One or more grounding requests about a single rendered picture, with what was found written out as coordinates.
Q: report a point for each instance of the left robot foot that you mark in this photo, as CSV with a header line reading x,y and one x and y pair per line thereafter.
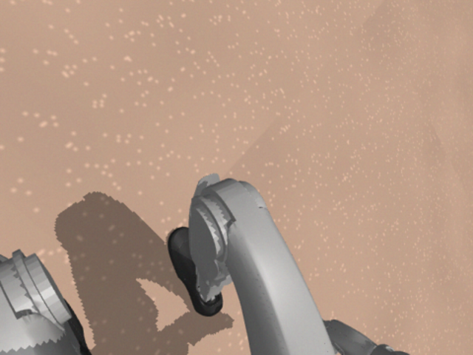
x,y
78,331

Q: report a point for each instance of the right robot hand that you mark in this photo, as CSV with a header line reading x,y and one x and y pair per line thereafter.
x,y
347,340

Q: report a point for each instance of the right robot foot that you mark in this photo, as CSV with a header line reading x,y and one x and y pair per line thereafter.
x,y
179,252

